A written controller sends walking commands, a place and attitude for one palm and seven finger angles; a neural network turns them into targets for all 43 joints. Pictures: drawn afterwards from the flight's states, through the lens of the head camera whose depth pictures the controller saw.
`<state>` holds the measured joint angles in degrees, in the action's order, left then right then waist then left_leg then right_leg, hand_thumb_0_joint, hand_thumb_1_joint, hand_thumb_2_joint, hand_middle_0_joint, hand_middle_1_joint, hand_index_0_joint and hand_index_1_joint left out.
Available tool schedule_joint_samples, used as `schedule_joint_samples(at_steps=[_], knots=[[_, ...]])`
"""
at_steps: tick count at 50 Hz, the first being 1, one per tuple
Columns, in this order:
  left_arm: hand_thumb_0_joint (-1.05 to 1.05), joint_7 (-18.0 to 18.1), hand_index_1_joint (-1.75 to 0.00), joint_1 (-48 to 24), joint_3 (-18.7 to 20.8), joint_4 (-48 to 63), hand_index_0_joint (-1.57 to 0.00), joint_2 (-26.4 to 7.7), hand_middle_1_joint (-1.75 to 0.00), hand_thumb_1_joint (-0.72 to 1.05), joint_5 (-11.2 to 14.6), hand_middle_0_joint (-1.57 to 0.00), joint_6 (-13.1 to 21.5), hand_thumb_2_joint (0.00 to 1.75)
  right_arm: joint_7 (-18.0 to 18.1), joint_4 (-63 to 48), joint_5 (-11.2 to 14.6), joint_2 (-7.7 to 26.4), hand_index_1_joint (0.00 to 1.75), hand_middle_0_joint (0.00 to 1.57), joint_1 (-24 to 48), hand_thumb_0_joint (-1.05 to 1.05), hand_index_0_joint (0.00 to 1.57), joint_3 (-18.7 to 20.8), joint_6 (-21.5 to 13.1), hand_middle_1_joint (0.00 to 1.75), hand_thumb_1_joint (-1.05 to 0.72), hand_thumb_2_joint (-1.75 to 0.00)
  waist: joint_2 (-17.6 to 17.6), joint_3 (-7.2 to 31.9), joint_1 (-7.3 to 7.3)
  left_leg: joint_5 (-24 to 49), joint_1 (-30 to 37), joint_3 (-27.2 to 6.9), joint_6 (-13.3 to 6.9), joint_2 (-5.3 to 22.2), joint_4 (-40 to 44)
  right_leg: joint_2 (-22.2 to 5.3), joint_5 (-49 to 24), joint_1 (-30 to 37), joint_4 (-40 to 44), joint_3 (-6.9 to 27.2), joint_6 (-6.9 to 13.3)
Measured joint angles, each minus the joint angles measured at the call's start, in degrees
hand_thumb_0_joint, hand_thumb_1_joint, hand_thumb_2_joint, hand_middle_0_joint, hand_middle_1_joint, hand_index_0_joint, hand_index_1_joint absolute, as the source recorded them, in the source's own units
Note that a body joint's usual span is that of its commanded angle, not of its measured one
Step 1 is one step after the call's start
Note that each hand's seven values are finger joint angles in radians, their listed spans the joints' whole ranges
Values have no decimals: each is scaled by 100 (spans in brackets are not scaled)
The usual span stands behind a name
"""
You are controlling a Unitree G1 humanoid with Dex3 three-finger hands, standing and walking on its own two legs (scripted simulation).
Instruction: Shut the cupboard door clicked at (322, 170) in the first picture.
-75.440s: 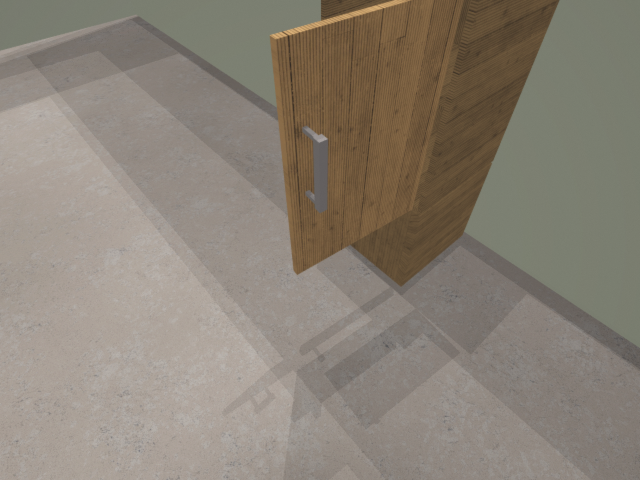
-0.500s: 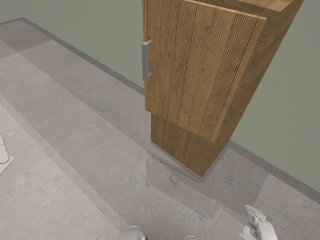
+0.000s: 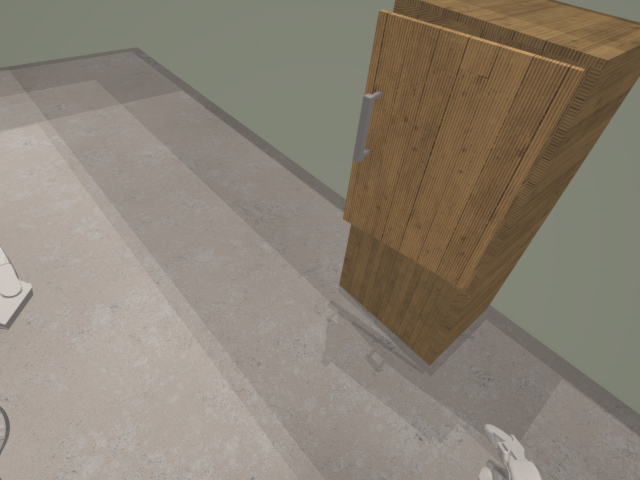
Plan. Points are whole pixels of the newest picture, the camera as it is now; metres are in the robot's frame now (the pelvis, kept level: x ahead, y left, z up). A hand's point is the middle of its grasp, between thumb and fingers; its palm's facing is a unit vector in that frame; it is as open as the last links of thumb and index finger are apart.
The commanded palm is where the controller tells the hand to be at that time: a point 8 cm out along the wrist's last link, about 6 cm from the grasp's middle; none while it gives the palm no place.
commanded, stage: stop stepping back and stand still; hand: left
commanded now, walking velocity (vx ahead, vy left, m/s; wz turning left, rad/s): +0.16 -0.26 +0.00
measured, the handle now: (367, 127) +0.91 -0.01 +0.02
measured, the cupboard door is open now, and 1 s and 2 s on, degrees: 9 9 9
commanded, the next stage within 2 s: let the arm hang, fingers relaxed in 0.52 s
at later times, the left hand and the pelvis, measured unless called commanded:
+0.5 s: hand (92, 320) +0.18 +0.23 +0.19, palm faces +0.40 -0.81 -0.42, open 7.4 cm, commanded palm +0.14 +0.26 +0.20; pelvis -0.04 -0.02 +0.02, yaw -7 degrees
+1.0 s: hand out of the picture -0.01 +0.17 -0.15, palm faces -0.03 -0.98 -0.21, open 6.9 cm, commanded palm none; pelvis -0.06 -0.01 +0.01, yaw -4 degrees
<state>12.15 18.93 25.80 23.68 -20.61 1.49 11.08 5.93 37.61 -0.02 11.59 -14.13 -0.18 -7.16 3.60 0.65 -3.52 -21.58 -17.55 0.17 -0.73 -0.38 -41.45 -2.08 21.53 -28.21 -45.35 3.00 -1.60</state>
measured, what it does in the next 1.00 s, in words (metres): steps on the spot: right foot, then left foot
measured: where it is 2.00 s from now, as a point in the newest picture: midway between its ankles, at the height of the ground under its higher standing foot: outside the picture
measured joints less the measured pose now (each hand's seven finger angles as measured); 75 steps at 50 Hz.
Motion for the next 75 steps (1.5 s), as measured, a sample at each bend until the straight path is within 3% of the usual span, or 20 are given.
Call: schedule_joint_samples(at_steps=[5, 8, 11, 13, 15, 18, 21, 25, 29, 31, 33, 37, 40, 42, 45, 49, 52, 55, 63, 75], knots=[[2, -128, -30, 108, -250, 66, -20, 39, -30, 89, -36, -20, -260, 90, -286, -94, -14, -341, 30, 20, 9, 1, 20, -169, -156, 30, -90, -90, 36, 10, 397, 692, 322, 94, -21, 142, 853, 349, -64, 86, -909, -310, -6], [2, -243, -30, 799, -371, 593, -20, -120, -30, 89, -43, -20, -189, 90, -406, -199, -44, -440, 30, 20, -114, 1, 20, -261, -58, 30, -90, -90, -36, 216, 549, 874, 319, 205, -2, 345, 1293, 470, -27, 445, -535, -589, 56], [1, -306, -30, 1408, -298, 826, -20, -437, -31, 89, -13, -20, -127, 90, -367, -276, -82, -453, 30, 20, -235, 1, 20, -284, 152, 30, -89, -90, -145, 389, 596, 911, 229, 296, 63, 501, 1590, 549, 225, 1137, 498, -893, 166], [1, -299, -30, 1578, -142, 805, -20, -678, -31, 89, 25, -21, -158, 90, -308, -310, -96, -413, 30, 20, -276, 1, 20, -265, 275, 30, -89, -90, -168, 439, 579, 880, 69, 348, 99, 517, 1586, 555, 284, 1703, 1367, -1033, 258], [1, -258, -30, 1606, 103, 764, -21, -929, -31, 89, 71, -21, -213, 90, -280, -388, -83, -327, 30, 20, -268, 1, 20, -227, 352, 30, -89, -90, -53, 450, 542, 794, -313, 465, 106, 397, 1202, 415, 145, 2181, 2046, -858, 496], [1, -248, -30, 1239, 37, 474, -21, -784, -31, 88, 95, -21, -209, 90, -268, -63, -37, -13, 30, 20, -100, 1, 20, -55, 457, 30, -89, -90, -404, 190, 431, 134, -925, 253, 118, 464, -214, 585, -148, 2145, 1902, -875, 628], [1, -187, -30, 1169, 5, 297, -21, -598, -31, 88, 99, -21, -123, 90, -286, 182, 65, 108, 30, 20, -180, 1, 20, 32, 540, 30, -90, -90, -251, 139, 335, 29, -1161, 399, 136, 262, -892, 458, 55, 2252, 1789, -794, 579], [1, -149, -30, 1327, -114, 280, -21, -215, -31, 89, 82, -21, -46, 90, -219, 171, 65, 220, 30, 20, -300, 1, 20, 102, 479, 30, -90, -90, -124, 119, 289, 539, -977, 611, 70, 189, -293, 379, 144, 2417, 1755, -654, 535], [1, -183, -30, 1109, -380, 427, -21, -109, -31, 89, 29, -21, 47, 90, -151, 123, 47, 299, 30, 20, -349, 1, 20, 173, 285, 30, -90, -90, -140, 68, 314, 1076, -403, 643, -29, 147, 655, 393, 472, 2446, 1368, -743, 460], [1, -200, -30, 938, -340, 478, -21, -192, -31, 88, 26, -21, 112, 90, -113, 124, 53, 223, 30, 20, -179, 1, 20, 196, 237, 30, -90, -90, -3, -18, 377, 921, -354, 690, -255, 20, 678, 260, 710, 2272, 899, -708, 380], [1, -428, -30, 421, -647, -285, -20, -219, -31, 89, -139, -21, 48, 90, -343, 137, -6, 357, 30, 20, 21, 1, 20, 160, 176, 30, -90, -90, -144, -39, 397, 926, -559, 708, -340, -15, 532, 205, 739, 1734, 23, -615, 226], [0, -881, -30, -542, -1659, -2800, -19, 138, -30, 90, -250, -20, -1087, 90, -537, 135, -142, 561, 30, 20, 507, 1, 20, -7, 423, 30, -90, -90, -627, -157, 580, 1220, -730, 672, -424, -76, 689, 205, 1330, 828, -1017, -184, 27], [0, -1142, -30, -710, -2261, -4372, -19, 422, -30, 90, -278, -19, -1491, 90, -603, 192, -177, 381, 30, 20, 667, 0, 20, -145, 573, 30, -90, -90, -555, -321, 630, 1304, -728, 800, -399, -79, 733, 45, 1011, 745, -413, -123, 70], [1, -1240, -30, -614, -2524, -5176, -19, 638, -30, 90, -279, -20, -1575, 90, -644, 307, -159, 218, 30, 20, 645, 0, 20, -211, 693, 30, -90, -90, -382, -413, 615, 1289, -749, 868, -334, -60, 650, 0, 327, 876, 185, -145, 129], [1, -1294, -30, -268, -2796, -6211, -20, 1066, -30, 91, -312, -20, -1652, 90, -681, 684, -135, 56, 30, 20, 362, 0, 20, -159, 940, 30, -90, -90, -325, -415, 636, 612, -816, 560, -99, -59, 380, 59, -30, 1032, 419, -392, 225], [-3, -1104, -30, 11, -2439, -6891, -21, 985, -30, 99, -280, -21, -1524, 90, -654, 1279, -143, -90, 30, 20, -137, 0, 20, -6, 1154, 30, -90, -90, -266, -310, 363, 121, -760, 160, 27, -3, -464, 209, -289, 1215, 1080, -643, 319], [-2, -1088, -30, 111, -2378, -7400, -20, 851, -30, 98, -278, -21, -1413, 90, -598, 1611, -130, -90, 30, 20, -385, 0, 20, 76, 1034, 30, -90, -90, -344, -293, 350, 324, -144, 18, -16, 70, 543, 298, -372, 1154, 1216, -745, 264], [-1, -1062, -30, 61, -2362, -7872, -20, 787, -30, 96, -239, -20, -1346, 90, -488, 1966, -115, -153, 30, 20, -396, 0, 20, 53, 922, 30, -90, -90, -251, -463, 262, 444, 62, 113, -149, -10, 869, 228, -606, 1342, 1542, -655, 199], [0, -1098, -30, -64, -2491, -8619, -19, 939, -30, 92, -218, -20, -1277, 90, -399, 2345, -48, -217, 30, 20, -265, 0, 20, 18, 767, 30, -90, -90, -330, -347, 297, 869, 629, 286, -208, -94, 1641, 163, -904, 1796, 2159, -481, 139], [1, -1082, -30, -310, -2574, -8836, -20, 1221, -30, 92, -256, -20, -1174, 90, -428, 2569, -65, -274, 30, 20, -180, 0, 20, 29, 722, 30, -92, -90, -329, -62, 347, 1068, 863, 387, -211, -123, 1966, 141, -1038, 1911, 2294, -378, 130]])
